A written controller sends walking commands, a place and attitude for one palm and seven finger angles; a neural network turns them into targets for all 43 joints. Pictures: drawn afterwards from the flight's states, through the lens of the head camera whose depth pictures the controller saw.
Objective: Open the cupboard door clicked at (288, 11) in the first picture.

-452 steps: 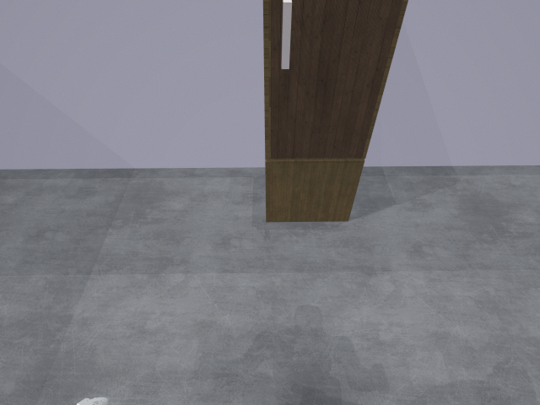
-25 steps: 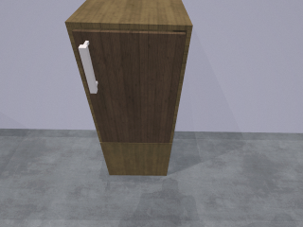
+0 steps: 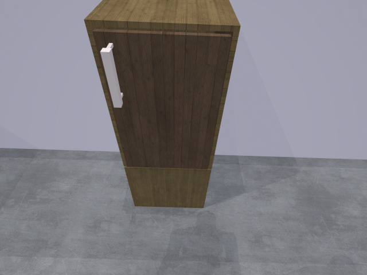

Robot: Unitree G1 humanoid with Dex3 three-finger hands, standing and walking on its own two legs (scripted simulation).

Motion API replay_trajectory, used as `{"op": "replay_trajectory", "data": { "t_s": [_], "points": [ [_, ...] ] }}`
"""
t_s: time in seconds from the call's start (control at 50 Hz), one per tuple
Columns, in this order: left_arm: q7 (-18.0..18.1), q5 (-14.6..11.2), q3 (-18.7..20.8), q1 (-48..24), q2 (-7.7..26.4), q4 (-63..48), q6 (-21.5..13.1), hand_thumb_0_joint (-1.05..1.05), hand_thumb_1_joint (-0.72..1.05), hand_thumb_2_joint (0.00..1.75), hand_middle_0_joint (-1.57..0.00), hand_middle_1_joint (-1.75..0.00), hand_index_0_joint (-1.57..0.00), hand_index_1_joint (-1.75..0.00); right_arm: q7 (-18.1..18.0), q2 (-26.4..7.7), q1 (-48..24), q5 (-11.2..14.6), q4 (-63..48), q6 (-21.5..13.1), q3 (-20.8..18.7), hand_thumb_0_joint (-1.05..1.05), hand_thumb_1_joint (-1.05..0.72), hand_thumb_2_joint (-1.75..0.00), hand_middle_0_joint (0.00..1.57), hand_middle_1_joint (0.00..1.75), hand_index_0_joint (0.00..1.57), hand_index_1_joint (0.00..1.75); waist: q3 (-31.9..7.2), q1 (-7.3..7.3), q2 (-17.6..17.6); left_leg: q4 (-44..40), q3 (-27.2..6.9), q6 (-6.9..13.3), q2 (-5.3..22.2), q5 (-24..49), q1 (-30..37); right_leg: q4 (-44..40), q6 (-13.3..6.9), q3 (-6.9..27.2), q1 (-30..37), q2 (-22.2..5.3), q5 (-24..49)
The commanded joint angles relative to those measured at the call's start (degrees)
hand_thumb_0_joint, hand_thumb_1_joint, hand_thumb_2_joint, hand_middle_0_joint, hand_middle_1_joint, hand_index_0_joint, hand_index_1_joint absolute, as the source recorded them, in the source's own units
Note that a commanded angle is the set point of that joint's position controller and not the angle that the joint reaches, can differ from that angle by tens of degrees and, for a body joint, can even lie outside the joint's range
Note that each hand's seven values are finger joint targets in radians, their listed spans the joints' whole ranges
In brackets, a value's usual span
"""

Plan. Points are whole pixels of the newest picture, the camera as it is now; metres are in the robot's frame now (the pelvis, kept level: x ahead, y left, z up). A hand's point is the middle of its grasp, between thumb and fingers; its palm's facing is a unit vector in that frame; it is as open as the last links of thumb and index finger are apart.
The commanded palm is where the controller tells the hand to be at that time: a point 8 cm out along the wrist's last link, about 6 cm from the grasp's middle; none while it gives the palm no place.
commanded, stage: look again from close up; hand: left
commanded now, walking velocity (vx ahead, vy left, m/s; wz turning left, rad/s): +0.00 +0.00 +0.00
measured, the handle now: (114, 76) +0.60 +0.24 +0.13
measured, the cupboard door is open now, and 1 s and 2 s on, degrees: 0 0 0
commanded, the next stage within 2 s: shuffle to correct the standing spot in 0.50 s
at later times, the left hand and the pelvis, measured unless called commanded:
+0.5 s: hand out of the picture +0.01 +0.15 -0.17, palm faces +0.04 -0.99 -0.14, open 7.3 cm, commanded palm none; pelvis +0.02 -0.01 +0.00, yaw +0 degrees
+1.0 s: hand out of the picture +0.03 +0.17 -0.18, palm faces +0.05 -0.99 -0.13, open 7.4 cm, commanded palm none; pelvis +0.07 +0.02 +0.00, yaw -1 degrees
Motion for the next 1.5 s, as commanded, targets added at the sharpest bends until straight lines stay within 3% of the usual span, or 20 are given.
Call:
{"op": "replay_trajectory", "data": {
  "t_s": [0.0, 0.58, 0.68, 0.78, 0.82, 0.86, 0.88, 0.9, 0.94, 0.98, 1.04, 1.06, 1.12, 1.18, 1.26, 1.28, 1.3, 1.34, 1.42, 1.48],
  "points": [
    [0.59, -0.22, 0.82, 3.49, 4.33, -1.94, -0.98, 0.0, 0.9, 0.9, -0.2, -0.3, -0.2, -0.3, -0.72, -5.22, 2.48, 0.05, -1.69, -1.24, -1.21, 0.0, -0.9, -0.9, 0.2, 0.3, 0.2, 0.3, 6.91, 0.03, -0.27, -10.02, -8.33, 0.51, 5.82, -12.63, -7.66, -6.03, -2.2, 6.47, 0.49, -3.23, -10.26],
    [0.74, -0.42, 0.78, 1.58, 4.6, -2.14, -1.24, 0.0, 0.9, 0.9, -0.2, -0.3, -0.2, -0.3, -0.95, -4.63, 0.62, 0.26, -0.2, -1.75, -0.84, 0.0, -0.9, -0.9, 0.2, 0.3, 0.2, 0.3, 5.51, 0.15, 0.62, -10.03, -6.32, -0.26, 6.09, -2.63, -2.16, -7.0, -2.11, 5.85, 3.89, -3.51, -1.05],
    [0.23, 0.15, 2.05, 2.99, 6.2, -2.84, -0.74, 0.0, 0.9, 0.9, -0.2, -0.3, -0.2, -0.3, -0.41, -5.53, 1.13, -0.27, -0.72, -0.93, -1.31, 0.0, -0.9, -0.9, 0.2, 0.3, 0.2, 0.3, 8.26, 1.07, -1.04, -7.09, -5.21, 0.42, 4.18, -15.78, -6.5, -7.92, -3.74, 8.46, 1.91, -4.4, -18.64],
    [0.33, -0.09, 3.93, 5.25, 8.62, -3.47, -0.69, 0.0, 0.9, 0.9, -0.2, -0.3, -0.2, -0.3, 0.0, -3.88, 1.85, -0.52, -2.57, -0.77, -1.45, 0.0, -0.9, -0.9, 0.2, 0.3, 0.2, 0.3, 8.38, 1.24, -8.88, 6.83, 0.23, -0.02, 1.0, -10.53, -9.08, -15.21, -8.4, 18.44, 1.32, -12.1, -28.81],
    [0.38, 0.03, 4.39, 3.89, 8.35, -4.32, -0.92, 0.0, 0.9, 0.9, -0.2, -0.3, -0.2, -0.3, 0.16, -3.46, 3.28, -0.49, -2.54, -1.37, -1.42, 0.0, -0.9, -0.9, 0.2, 0.3, 0.2, 0.3, 7.54, 0.02, -6.66, 3.45, -0.01, 0.17, 1.71, -8.92, -4.37, -12.94, -8.96, 16.57, -1.42, -12.17, -24.3],
    [0.18, 0.17, 3.5, 0.9, 5.4, -5.15, -0.48, 0.0, 0.9, 0.9, -0.2, -0.3, -0.2, -0.3, -0.14, -4.28, 7.4, -0.39, -0.88, -2.06, -1.3, 0.0, -0.9, -0.9, 0.2, 0.3, 0.2, 0.3, 9.08, -1.78, 3.55, -6.26, -5.58, 0.96, 5.39, -4.44, 2.41, -1.52, -5.44, 6.41, -7.0, -4.09, -14.88],
    [0.03, 0.27, 2.79, 0.56, 3.12, -5.37, -0.38, 0.0, 0.9, 0.9, -0.2, -0.3, -0.2, -0.3, -0.57, -6.71, 9.6, -0.44, 0.02, -2.5, -1.52, 0.0, -0.9, -0.9, 0.2, 0.3, 0.2, 0.3, 8.13, -2.07, 12.2, -12.29, -14.3, 3.27, 12.26, -0.08, 5.08, 8.05, -2.95, -0.23, -9.26, 0.02, -11.47],
    [0.17, 0.33, 2.21, -0.84, 2.47, -5.9, -0.58, 0.0, 0.9, 0.9, -0.2, -0.3, -0.2, -0.3, -1.42, -7.13, 9.91, -0.35, 0.28, -2.66, -1.43, 0.0, -0.9, -0.9, 0.2, 0.3, 0.2, 0.3, 9.24, -2.01, 14.29, -14.53, -19.51, 6.36, 16.47, 12.18, 7.67, 13.66, -1.84, -1.22, -13.21, 1.07, -14.86],
    [0.41, -0.21, 1.61, -0.29, 2.11, -4.58, -0.94, 0.0, 0.9, 0.9, -0.2, -0.3, -0.2, -0.3, -2.23, -5.12, 7.06, -0.19, -0.03, -3.2, -0.45, 0.0, -0.9, -0.9, 0.2, 0.3, 0.2, 0.3, 7.09, -0.1, 6.28, -8.91, -15.61, 9.64, 17.41, 42.27, 9.31, 15.2, -1.76, 2.04, -10.45, -1.64, -15.59],
    [0.45, -0.8, 1.54, 1.19, 1.97, -3.17, -0.83, 0.0, 0.9, 0.9, -0.2, -0.3, -0.2, -0.3, -2.64, -6.25, 3.68, 0.18, -0.59, -3.4, -0.48, 0.0, -0.9, -0.9, 0.2, 0.3, 0.2, 0.3, 3.18, 1.08, 4.13, -5.35, -9.36, 7.03, 14.24, 52.23, 10.27, 5.38, -0.88, 2.08, -1.93, -1.89, -8.83],
    [0.81, -1.06, 1.78, 1.59, 4.24, -2.42, -0.54, 0.0, 0.9, 0.9, -0.2, -0.3, -0.2, -0.3, -2.95, -5.67, 2.3, 0.84, -0.7, -3.06, -1.05, 0.0, -0.9, -0.9, 0.2, 0.3, 0.2, 0.3, 1.52, 0.8, 4.72, -4.54, -6.79, 1.8, 10.12, 44.84, 8.46, 0.21, -1.3, 3.31, 5.52, -2.67, 11.37],
    [0.82, -1.04, 1.82, 0.69, 4.77, -2.76, -0.19, 0.0, 0.9, 0.9, -0.2, -0.3, -0.2, -0.3, -2.99, -5.75, 2.02, 0.85, -0.74, -2.86, -1.26, 0.0, -0.9, -0.9, 0.2, 0.3, 0.2, 0.3, 2.67, 0.59, 5.83, -5.98, -6.62, 0.86, 9.78, 39.92, 6.8, 1.19, -1.38, 3.55, 5.33, -2.94, 10.68],
    [0.96, -0.71, 2.12, -0.62, 4.97, -3.36, 0.37, 0.0, 0.9, 0.9, -0.2, -0.3, -0.2, -0.3, -3.05, -5.79, 1.29, 0.6, -0.75, -2.05, -2.07, 0.0, -0.9, -0.9, 0.2, 0.3, 0.2, 0.3, 2.78, 0.53, 1.73, -4.25, -6.16, 1.43, 9.79, 37.38, 6.51, 2.59, -1.17, 3.9, 4.53, -2.95, 14.11],
    [1.09, -0.58, 2.39, -1.79, 5.2, -4.58, 0.58, 0.0, 0.9, 0.9, -0.2, -0.3, -0.2, -0.3, -2.86, -5.74, 0.68, 0.5, -1.11, -1.83, -2.62, 0.0, -0.9, -0.9, 0.2, 0.3, 0.2, 0.3, 0.55, 0.3, 1.72, -4.03, -5.67, 1.65, 9.71, 34.62, 7.07, 3.5, -1.09, 4.16, 4.58, -2.99, 14.51],
    [1.01, -0.53, 2.04, -2.83, 5.24, -4.64, 0.31, 0.0, 0.9, 0.9, -0.2, -0.3, -0.2, -0.3, -2.24, -4.65, -1.02, 0.25, -0.44, -1.78, -2.2, 0.0, -0.9, -0.9, 0.2, 0.3, 0.2, 0.3, 0.39, 0.42, -0.23, -5.59, -5.13, 1.07, 8.13, 18.25, 3.94, 1.16, -1.84, 5.87, 6.4, -3.93, 14.54],
    [3.31, -0.3, 2.22, -0.58, 9.55, -3.3, 0.28, 0.0, 0.9, 0.9, -0.2, -0.3, -0.2, -0.3, -1.82, -10.49, -4.34, 1.49, -4.94, -1.67, -2.94, 0.0, -0.9, -0.9, 0.2, 0.3, 0.2, 0.3, -2.22, 0.47, -1.32, 3.0, -4.18, -1.12, 10.92, 34.36, 5.82, 3.32, -1.09, 4.9, 4.34, -5.27, 25.4],
    [2.92, -0.56, 2.14, -2.06, 9.37, -6.24, -0.28, 0.0, 0.9, 0.9, -0.2, -0.3, -0.2, -0.3, -1.35, -8.58, -1.8, 0.54, -6.29, -1.49, -2.74, 0.0, -0.9, -0.9, 0.2, 0.3, 0.2, 0.3, -5.34, -0.09, 2.09, 1.02, -4.95, -1.4, 7.88, 18.16, 3.42, 4.28, -2.88, 5.84, 6.93, -5.35, 13.43],
    [1.95, -0.69, 1.45, -4.39, 8.34, -6.96, -0.19, 0.0, 0.9, 0.9, -0.2, -0.3, -0.2, -0.3, -0.99, -6.56, -2.41, -0.1, -6.99, -1.7, -1.79, 0.0, -0.9, -0.9, 0.2, 0.3, 0.2, 0.3, -1.43, 0.19, 8.59, -3.51, -6.59, 0.2, 8.76, 11.08, 0.74, 3.34, -3.29, 5.16, 3.54, -3.26, 1.75],
    [0.94, -0.61, 0.58, -5.65, 8.14, -6.66, -0.39, 0.0, 0.9, 0.9, -0.2, -0.3, -0.2, -0.3, -0.85, -7.95, -2.81, 0.15, -8.32, -1.4, -1.48, 0.0, -0.9, -0.9, 0.2, 0.3, 0.2, 0.3, 5.21, -0.51, 0.23, -6.95, -6.62, 0.8, 7.44, -0.13, -0.68, -1.15, -3.28, 7.0, 0.94, -2.66, -1.32],
    [0.54, -0.68, 0.49, -6.16, 8.91, -6.56, -0.64, 0.0, 0.9, 0.9, -0.2, -0.3, -0.2, -0.3, -0.58, -8.48, -2.49, 0.06, -7.93, -1.42, -1.1, 0.0, -0.9, -0.9, 0.2, 0.3, 0.2, 0.3, 7.06, -0.77, 0.05, -9.09, -6.2, 0.67, 6.54, -4.97, -1.16, -3.64, -3.31, 8.34, 0.67, -2.74, -4.32]
  ]
}}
